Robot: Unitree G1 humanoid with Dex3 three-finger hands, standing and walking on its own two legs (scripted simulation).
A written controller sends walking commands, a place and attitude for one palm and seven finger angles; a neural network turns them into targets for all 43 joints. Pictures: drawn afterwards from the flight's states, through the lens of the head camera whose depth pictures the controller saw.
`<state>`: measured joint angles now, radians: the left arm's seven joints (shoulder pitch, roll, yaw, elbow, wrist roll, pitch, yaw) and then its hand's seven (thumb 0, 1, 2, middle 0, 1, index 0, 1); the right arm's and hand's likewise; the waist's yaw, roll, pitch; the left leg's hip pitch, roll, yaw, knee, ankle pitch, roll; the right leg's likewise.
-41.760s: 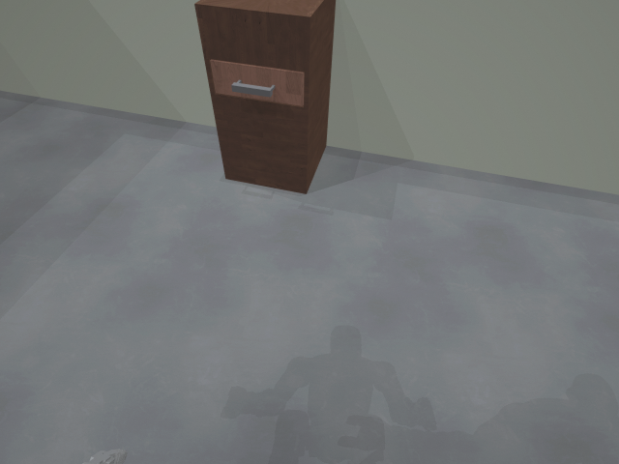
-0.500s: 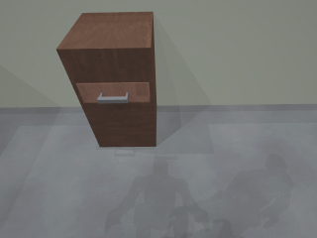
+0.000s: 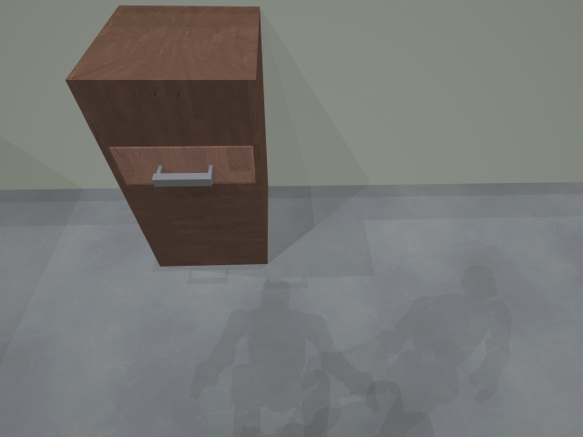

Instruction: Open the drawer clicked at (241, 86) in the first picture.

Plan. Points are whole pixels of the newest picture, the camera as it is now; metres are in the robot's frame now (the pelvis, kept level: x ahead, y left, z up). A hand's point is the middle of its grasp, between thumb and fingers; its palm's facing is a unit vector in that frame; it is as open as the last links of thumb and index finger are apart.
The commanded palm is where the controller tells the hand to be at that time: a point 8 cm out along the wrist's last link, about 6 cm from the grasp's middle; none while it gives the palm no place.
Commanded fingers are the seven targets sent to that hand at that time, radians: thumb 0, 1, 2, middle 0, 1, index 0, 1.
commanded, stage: look to check the result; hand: left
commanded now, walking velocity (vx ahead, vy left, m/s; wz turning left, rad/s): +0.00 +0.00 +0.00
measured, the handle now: (184, 174) +0.80 +0.33 -0.23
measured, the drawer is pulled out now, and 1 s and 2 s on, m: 0.00 0.00 0.00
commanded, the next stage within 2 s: take the last steps up to it in 0.38 s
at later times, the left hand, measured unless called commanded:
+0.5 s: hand out of the picture +0.03 +0.22 -0.17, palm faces +0.00 -0.96 -0.28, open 7.4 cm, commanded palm none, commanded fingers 0.00 0.90 0.90 -0.20 -0.30 -0.20 -0.30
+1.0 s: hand out of the picture +0.06 +0.25 -0.19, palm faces +0.08 -0.98 -0.19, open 7.4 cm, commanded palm none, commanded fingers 0.00 0.90 0.90 -0.20 -0.30 -0.20 -0.30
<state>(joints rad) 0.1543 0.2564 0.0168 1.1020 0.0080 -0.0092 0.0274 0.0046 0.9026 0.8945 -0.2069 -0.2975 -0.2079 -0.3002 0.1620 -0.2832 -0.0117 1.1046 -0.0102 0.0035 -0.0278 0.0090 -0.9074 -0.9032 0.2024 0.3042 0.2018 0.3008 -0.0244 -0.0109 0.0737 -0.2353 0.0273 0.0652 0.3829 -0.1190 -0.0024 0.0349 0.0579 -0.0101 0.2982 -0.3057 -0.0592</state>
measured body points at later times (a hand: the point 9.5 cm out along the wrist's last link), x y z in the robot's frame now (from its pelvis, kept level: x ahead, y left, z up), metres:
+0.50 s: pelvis +0.00 +0.00 +0.00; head +0.03 +0.00 +0.45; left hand +0.03 +0.27 -0.15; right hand +0.06 -0.26 -0.15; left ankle +0.05 +0.12 -0.74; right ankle -0.09 -0.08 -0.74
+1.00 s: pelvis +0.11 +0.06 -0.02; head +0.16 +0.08 +0.43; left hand +0.06 +0.30 -0.18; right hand +0.13 -0.17 -0.16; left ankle +0.12 +0.17 -0.74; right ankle +0.01 -0.05 -0.66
